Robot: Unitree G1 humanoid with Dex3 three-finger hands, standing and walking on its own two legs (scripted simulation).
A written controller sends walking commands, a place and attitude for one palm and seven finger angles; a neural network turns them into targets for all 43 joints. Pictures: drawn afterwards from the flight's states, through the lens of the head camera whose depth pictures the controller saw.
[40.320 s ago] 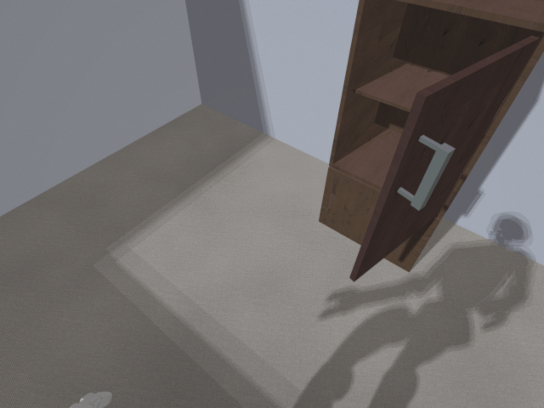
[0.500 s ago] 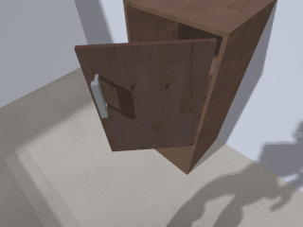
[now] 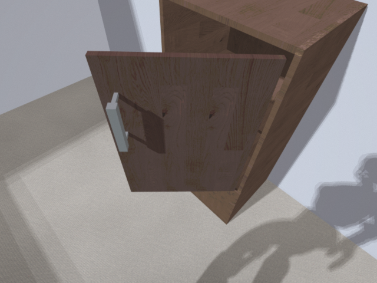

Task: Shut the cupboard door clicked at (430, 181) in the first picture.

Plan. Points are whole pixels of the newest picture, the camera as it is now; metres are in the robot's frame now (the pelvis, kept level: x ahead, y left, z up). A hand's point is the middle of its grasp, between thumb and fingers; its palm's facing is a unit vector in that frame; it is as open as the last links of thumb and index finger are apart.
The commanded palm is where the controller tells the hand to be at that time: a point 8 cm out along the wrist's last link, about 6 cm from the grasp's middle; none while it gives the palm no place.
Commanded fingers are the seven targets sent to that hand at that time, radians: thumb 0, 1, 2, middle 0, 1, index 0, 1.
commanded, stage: come to a stop and stand still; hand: left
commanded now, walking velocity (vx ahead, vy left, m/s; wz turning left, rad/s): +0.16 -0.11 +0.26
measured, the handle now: (119, 123) +0.47 +0.20 +0.05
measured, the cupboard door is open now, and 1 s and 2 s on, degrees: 46 46 46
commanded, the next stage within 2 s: look again from close up in 1.24 s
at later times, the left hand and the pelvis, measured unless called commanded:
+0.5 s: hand out of the picture +0.02 +0.15 -0.16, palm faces +0.12 -0.97 -0.22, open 7.3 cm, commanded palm none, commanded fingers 0.00 0.90 0.90 -0.20 -0.30 -0.20 -0.30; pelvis +0.03 -0.03 +0.01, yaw +3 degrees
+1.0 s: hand out of the picture +0.01 +0.25 -0.15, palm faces +0.06 -0.96 -0.27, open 7.4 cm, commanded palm none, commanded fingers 0.00 0.90 0.90 -0.20 -0.30 -0.20 -0.30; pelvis -0.02 +0.06 +0.01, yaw +3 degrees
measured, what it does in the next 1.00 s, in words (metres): steps on the spot: right foot, then left foot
